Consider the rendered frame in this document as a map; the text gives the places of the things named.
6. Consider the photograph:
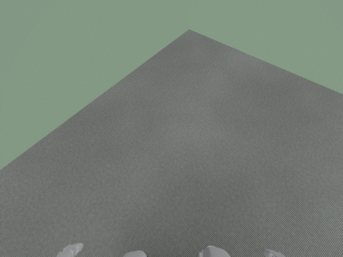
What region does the left robot hand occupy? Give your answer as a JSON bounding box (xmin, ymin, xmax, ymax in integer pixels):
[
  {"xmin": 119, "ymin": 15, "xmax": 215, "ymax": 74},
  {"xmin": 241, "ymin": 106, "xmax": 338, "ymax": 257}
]
[{"xmin": 55, "ymin": 243, "xmax": 83, "ymax": 257}]

